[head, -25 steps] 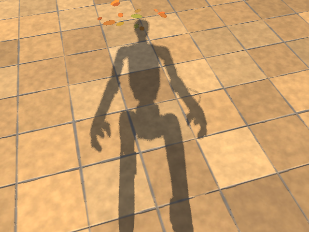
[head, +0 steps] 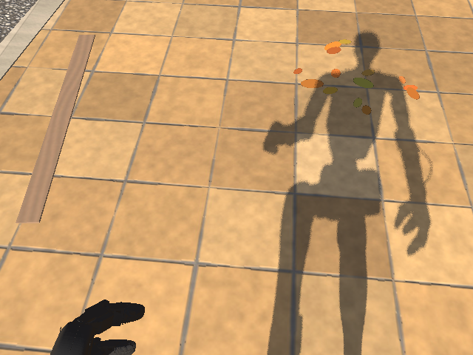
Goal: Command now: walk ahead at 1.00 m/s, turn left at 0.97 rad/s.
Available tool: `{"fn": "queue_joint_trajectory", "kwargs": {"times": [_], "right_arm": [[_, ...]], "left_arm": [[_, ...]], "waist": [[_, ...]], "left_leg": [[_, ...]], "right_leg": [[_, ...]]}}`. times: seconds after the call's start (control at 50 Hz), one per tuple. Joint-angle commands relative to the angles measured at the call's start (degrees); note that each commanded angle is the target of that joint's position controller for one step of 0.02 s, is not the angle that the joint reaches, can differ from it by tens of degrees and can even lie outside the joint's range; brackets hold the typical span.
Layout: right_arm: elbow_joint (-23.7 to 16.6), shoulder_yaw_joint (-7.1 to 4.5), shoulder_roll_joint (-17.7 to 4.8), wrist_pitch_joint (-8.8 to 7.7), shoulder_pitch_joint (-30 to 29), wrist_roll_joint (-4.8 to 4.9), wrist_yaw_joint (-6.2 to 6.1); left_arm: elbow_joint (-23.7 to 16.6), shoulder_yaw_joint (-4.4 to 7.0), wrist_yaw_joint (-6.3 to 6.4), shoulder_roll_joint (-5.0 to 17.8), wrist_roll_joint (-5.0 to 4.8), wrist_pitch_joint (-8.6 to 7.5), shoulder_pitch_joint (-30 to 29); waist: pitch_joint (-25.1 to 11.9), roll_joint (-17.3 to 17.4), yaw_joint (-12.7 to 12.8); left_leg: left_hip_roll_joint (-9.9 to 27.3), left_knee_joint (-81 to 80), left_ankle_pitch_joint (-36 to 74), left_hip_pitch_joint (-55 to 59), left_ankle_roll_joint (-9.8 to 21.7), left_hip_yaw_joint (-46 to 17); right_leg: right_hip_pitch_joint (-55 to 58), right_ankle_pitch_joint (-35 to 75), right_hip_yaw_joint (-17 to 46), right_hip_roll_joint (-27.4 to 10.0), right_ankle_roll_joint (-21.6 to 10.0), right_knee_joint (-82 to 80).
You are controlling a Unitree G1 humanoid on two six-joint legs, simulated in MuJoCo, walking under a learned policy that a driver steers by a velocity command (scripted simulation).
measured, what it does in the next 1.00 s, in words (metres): walks ahead, turning right: right foot, then left foot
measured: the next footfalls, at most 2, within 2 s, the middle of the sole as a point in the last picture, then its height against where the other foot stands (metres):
right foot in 0.18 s outside the picture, level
left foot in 0.58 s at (216, 327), level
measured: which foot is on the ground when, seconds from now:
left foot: down 0.00-0.16, up 0.18-0.56, down 0.58-1.00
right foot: up 0.00-0.16, down 0.18-0.58, up 0.60-0.98, down 1.00-1.00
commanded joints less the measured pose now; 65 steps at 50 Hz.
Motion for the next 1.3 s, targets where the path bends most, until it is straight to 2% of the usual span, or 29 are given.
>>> {"fn": "queue_joint_trajectory", "kwargs": {"times": [0.02,0.1,0.12,0.16,0.18,0.2,0.22,0.24,0.26,0.3,0.36,0.44,0.56,0.58,0.6,0.62,0.66,0.74,0.88,0.98,1.0,1.02,1.04,1.06,1.1,1.16,1.18,1.22,1.3], "right_arm": [[-4.6,-2.69,-9.9,-1.47,-2.1,0.53,0.14],[-3.2,-2.55,-9.6,-1.77,-0.4,0.39,-0.49],[-2.7,-2.75,-10.9,-1.81,0.0,0.14,-0.84],[-2.7,-2.71,-11.6,-2.24,-3.2,-0.35,-1.1],[-4.1,-1.77,-7.6,-2.46,-4.3,-0.56,-1.25],[-4.2,-0.21,-0.3,-1.98,8.5,3.29,-1.44],[-1.7,1.85,-1.0,-1.75,7.9,0.91,-0.61],[-4.8,0.96,-4.9,-1.32,-1.6,1.62,-0.4],[-7.6,1.05,-6.8,-1.37,-10.3,-0.05,-0.59],[-11.2,0.99,-6.3,-1.87,-17.7,-1.57,-0.77],[-13.0,2.23,-3.0,-1.68,-15.1,-1.07,-1.14],[-14.0,2.84,-3.1,-0.5,-21.0,-0.31,-1.7],[-15.2,0.82,-6.0,-0.56,-23.5,-0.19,-1.55],[-14.6,0.34,-7.2,-0.71,-20.7,-0.85,-1.8],[-15.1,0.12,-8.8,-0.09,-19.3,-1.59,-2.33],[-15.1,0.1,-8.2,0.99,-20.1,-2.66,-2.04],[-16.4,0.5,-3.2,1.49,-24.7,-1.2,-2.28],[-15.1,-0.08,-4.2,1.99,-26.5,-1.63,-2.86],[-12.4,-2.4,-8.7,2.6,-24.4,-0.86,-2.93],[-10.1,-2.88,-9.4,2.12,-22.1,2.24,-1.64],[-8.6,-2.21,-7.0,2.0,-18.8,2.03,-1.32],[-9.9,-0.87,-3.1,2.01,-16.7,-1.09,-0.7],[-11.5,-1.32,-4.7,2.11,-19.0,-1.57,-1.19],[-11.5,-2.22,-7.9,2.52,-22.8,-0.13,-1.78],[-9.5,-2.32,-6.8,3.52,-20.8,0.36,-2.89],[-6.5,-1.86,-5.2,4.4,-14.9,0.05,-2.73],[-5.3,-1.41,-4.4,4.22,-12.6,0.56,-1.99],[-8.0,-1.44,-5.9,3.54,-18.5,1.87,-0.83],[-9.3,-1.97,-6.0,1.83,-20.3,1.94,-0.4]], "left_arm": [[-4.5,0.8,-0.47,4.4,-1.24,-0.06,-5.2],[-4.7,1.33,0.06,6.3,-1.09,-1.0,-4.9],[-3.4,2.12,0.65,8.0,-0.69,-1.29,-0.8],[1.8,3.84,1.84,11.3,-0.77,-2.64,16.3],[4.2,4.6,2.48,14.3,-0.14,-3.05,26.0],[6.5,6.02,1.4,18.8,1.06,-3.06,28.1],[6.1,5.81,0.16,13.7,-3.03,-4.18,28.3],[5.2,5.63,0.03,11.1,-4.17,-4.31,21.1],[4.3,5.15,-0.39,9.9,-4.94,-4.17,15.1],[5.2,4.87,-0.37,9.4,-4.78,-3.95,15.0],[5.3,5.85,0.24,11.6,-4.37,-3.02,13.7],[4.5,7.86,2.07,16.5,-5.0,-0.24,13.8],[2.0,7.94,3.95,12.7,-5.78,3.17,12.4],[1.4,7.09,3.78,9.4,-5.52,3.54,13.8],[1.8,5.94,3.6,5.0,-4.14,3.74,19.6],[0.8,6.11,2.88,8.0,-4.75,3.46,28.4],[2.5,8.51,3.18,15.4,-5.39,4.79,23.0],[0.0,7.95,3.27,11.0,-4.78,6.58,18.6],[-3.7,6.68,0.91,8.8,-4.75,6.29,11.7],[-3.1,7.39,-0.03,9.4,-4.13,6.79,14.2],[-2.2,8.08,0.45,11.4,-3.91,6.65,16.4],[-3.2,9.54,1.51,18.2,-3.59,6.4,17.8],[-5.0,9.46,1.55,20.5,-1.72,5.67,15.2],[-4.6,8.67,1.08,17.2,-1.1,4.8,15.7],[-3.9,7.45,1.18,13.5,-2.52,3.93,9.6],[-3.2,4.73,1.76,7.0,-2.44,3.36,5.0],[-1.6,4.75,1.73,6.2,-2.6,3.03,7.9],[0.3,6.64,1.98,11.8,-3.25,2.53,12.3],[2.9,7.44,2.8,11.9,-3.23,-0.22,15.0]], "waist": [[1.6,0.4,0.3],[-0.5,2.4,-0.6],[-3.1,3.2,0.8],[-10.1,4.3,10.0],[-16.1,1.4,13.4],[-26.2,-20.7,6.6],[-32.3,-15.6,9.8],[-22.5,-10.1,9.6],[-14.3,-1.2,8.2],[-5.2,1.8,6.3],[-6.0,-1.3,1.9],[-9.2,-4.8,2.7],[-8.3,-7.6,1.6],[-10.7,-4.1,1.8],[-14.3,7.1,4.5],[-20.3,16.5,9.0],[-10.4,8.5,6.7],[-5.6,7.1,6.9],[-9.4,8.3,4.8],[-9.5,7.9,6.8],[-9.2,3.8,7.0],[-10.2,-14.0,4.9],[-11.8,-18.3,6.3],[-12.1,-11.4,9.4],[-8.9,-7.4,5.6],[-10.5,-7.8,2.3],[-11.9,-8.0,3.2],[-6.9,-11.5,7.3],[-2.0,-8.0,7.9]], "left_leg": [[11.1,-8.6,28.7,-11.6,3.8,-13.4],[13.8,-3.4,45.4,-0.2,0.3,-12.9],[14.3,2.1,55.7,3.5,-1.4,-13.3],[13.4,21.8,59.3,5.2,-4.7,-10.5],[10.4,38.1,39.1,-3.9,-6.0,-7.5],[-0.4,64.2,-17.5,-25.6,-10.6,-1.6],[3.4,68.4,-16.4,-29.9,-10.6,-9.9],[7.7,65.3,-13.2,-33.4,-10.7,-6.9],[10.8,60.8,-10.0,-33.5,-10.9,-2.2],[12.4,54.4,-8.2,-33.1,-12.2,0.6],[13.5,39.3,-5.7,-29.3,-13.8,0.3],[8.0,20.2,8.5,-15.6,-15.0,2.6],[9.8,1.4,18.3,-8.8,-13.3,-2.0],[16.6,-1.0,23.6,-0.9,-10.2,-4.8],[29.9,2.8,42.7,9.8,-4.3,-16.1],[41.0,0.5,37.8,10.9,4.3,-30.5],[33.2,-2.3,19.5,2.3,3.4,-19.9],[26.3,-5.2,19.9,-9.0,1.4,-4.1],[30.1,-4.2,23.8,-5.6,1.9,5.3],[29.4,4.5,20.8,-7.1,-3.1,8.3],[26.6,10.6,15.5,-12.9,-7.3,11.5],[19.6,28.5,-11.4,-28.3,-13.5,17.0],[15.0,41.4,-22.2,-36.9,-15.7,10.7],[16.1,46.5,-19.1,-35.8,-15.0,6.3],[16.9,45.4,-10.7,-35.5,-14.3,4.9],[16.5,44.3,-3.0,-26.5,-15.7,5.6],[16.6,40.2,-0.9,-25.8,-15.7,6.9],[16.9,36.1,0.9,-32.4,-14.2,6.5],[17.7,32.9,2.6,-43.9,-11.2,0.9]], "right_leg": [[12.0,12.7,-6.6,5.5,-0.7,-12.8],[18.7,15.4,-7.2,8.8,-4.0,-24.8],[22.8,12.9,-7.6,11.2,-4.8,-25.8],[36.9,18.8,-7.3,9.5,-7.1,-30.6],[50.5,27.8,-1.1,0.8,-8.8,-24.1],[71.4,60.6,28.7,-20.1,-23.1,-20.4],[73.7,41.4,36.5,-14.0,-23.7,-26.8],[65.9,33.2,27.3,-11.1,-22.4,-29.4],[55.3,34.0,21.2,-7.2,-20.1,-31.2],[41.8,41.9,16.6,-2.6,-19.0,-35.5],[34.1,43.8,14.0,-0.5,-19.5,-36.9],[23.5,36.5,10.8,4.0,-15.9,-36.1],[25.7,11.2,19.4,7.7,-9.3,-26.5],[21.8,-0.3,16.9,10.4,-7.1,-18.2],[12.3,-28.3,8.5,16.7,-4.6,-3.7],[7.8,-33.4,5.1,14.6,-3.2,5.4],[3.1,-22.8,1.4,8.7,0.8,15.7],[6.0,-13.7,-2.8,5.9,2.7,17.3],[14.0,-8.5,-6.2,3.3,0.6,-1.6],[28.4,-2.4,-9.4,8.4,-4.9,-25.0],[36.3,5.8,-6.8,8.2,-6.9,-30.7],[47.0,28.4,13.1,-7.7,-12.5,-31.5],[42.8,34.2,20.7,-16.7,-23.3,-32.0],[39.4,27.7,16.6,-13.1,-23.0,-33.4],[36.4,19.4,9.3,-6.3,-16.6,-33.1],[32.1,22.6,1.8,-3.6,-15.5,-33.5],[33.9,6.8,0.5,-2.7,-14.8,-36.0],[36.0,-21.3,7.8,-6.5,-15.5,-43.1],[44.8,-26.9,11.8,-12.4,-15.1,-47.7]]}}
